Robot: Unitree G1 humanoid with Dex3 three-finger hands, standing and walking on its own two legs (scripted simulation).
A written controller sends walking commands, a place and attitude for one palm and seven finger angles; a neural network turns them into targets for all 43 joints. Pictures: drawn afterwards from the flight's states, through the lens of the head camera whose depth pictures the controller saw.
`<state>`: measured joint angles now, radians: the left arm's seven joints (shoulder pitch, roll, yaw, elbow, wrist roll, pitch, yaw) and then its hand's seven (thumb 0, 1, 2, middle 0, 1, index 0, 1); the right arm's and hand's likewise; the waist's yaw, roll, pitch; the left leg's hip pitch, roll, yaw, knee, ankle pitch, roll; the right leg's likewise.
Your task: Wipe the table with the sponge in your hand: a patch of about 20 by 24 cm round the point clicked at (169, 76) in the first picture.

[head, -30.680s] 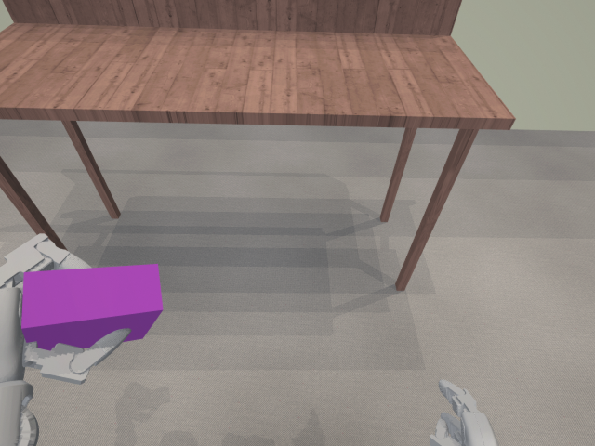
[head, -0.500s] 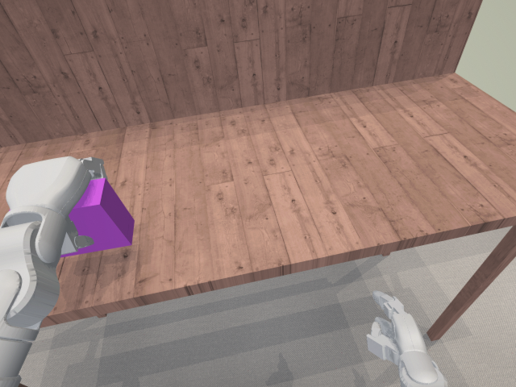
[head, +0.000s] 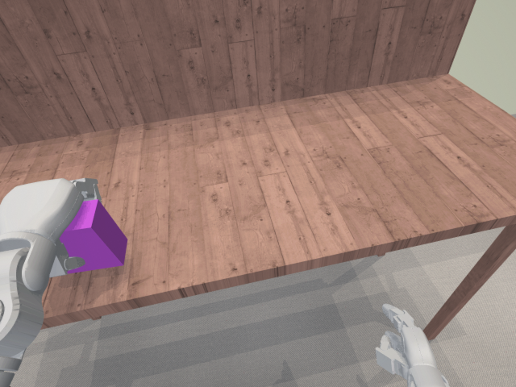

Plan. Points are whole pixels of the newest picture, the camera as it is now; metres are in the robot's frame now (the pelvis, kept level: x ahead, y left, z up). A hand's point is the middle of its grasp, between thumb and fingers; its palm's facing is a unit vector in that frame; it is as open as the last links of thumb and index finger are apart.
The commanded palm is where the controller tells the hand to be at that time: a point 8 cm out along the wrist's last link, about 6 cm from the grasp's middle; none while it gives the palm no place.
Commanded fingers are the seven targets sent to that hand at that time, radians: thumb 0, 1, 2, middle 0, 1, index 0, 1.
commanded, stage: lower the sponge onto the table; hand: left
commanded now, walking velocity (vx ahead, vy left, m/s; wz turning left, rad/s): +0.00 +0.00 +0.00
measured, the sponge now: (75, 246) +0.24 +0.33 +0.11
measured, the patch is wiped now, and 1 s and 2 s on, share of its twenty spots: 0.00 0.00 0.30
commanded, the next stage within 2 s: wipe forward along the first lane in 0.86 s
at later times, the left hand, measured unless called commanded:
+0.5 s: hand (82, 231) +0.25 +0.32 +0.13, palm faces +0.04 -0.03 -1.00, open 9.1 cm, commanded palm +0.22 +0.31 +0.20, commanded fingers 0.00 0.10 1.30 -1.20 -1.60 -1.20 -1.60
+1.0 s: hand (75, 243) +0.24 +0.33 +0.12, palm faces -0.01 -0.03 -1.00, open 9.1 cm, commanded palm +0.22 +0.32 +0.18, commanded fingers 0.00 0.10 1.30 -1.20 -1.60 -1.20 -1.60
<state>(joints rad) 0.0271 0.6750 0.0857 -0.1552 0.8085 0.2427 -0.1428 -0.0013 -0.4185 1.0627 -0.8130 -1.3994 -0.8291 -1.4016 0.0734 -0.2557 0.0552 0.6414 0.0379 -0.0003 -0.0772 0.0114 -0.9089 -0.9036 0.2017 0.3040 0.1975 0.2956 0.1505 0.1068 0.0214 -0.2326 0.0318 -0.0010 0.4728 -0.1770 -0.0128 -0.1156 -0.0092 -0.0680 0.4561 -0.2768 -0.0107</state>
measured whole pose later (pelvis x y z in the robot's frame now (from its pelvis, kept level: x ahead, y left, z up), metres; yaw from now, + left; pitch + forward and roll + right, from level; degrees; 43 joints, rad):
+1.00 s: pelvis +0.01 +0.00 +0.00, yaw +0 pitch -2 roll -1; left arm 0.07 0.63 0.09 -0.07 0.85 0.21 -0.09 0.00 -0.42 1.06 -0.81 -1.40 -0.83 -1.40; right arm 0.10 -0.26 0.04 0.63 0.04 0.01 -0.07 0.01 -0.91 -0.90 0.20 0.30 0.20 0.30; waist 0.13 0.10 0.00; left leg -0.27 0.03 -0.01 0.50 -0.20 -0.01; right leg -0.14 -0.01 -0.08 0.47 -0.29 -0.01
